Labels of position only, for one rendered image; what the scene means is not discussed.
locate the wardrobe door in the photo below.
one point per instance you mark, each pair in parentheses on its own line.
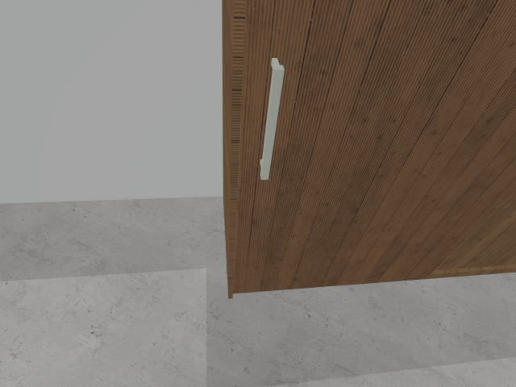
(493,243)
(395,137)

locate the handle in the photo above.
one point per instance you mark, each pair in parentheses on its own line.
(271,123)

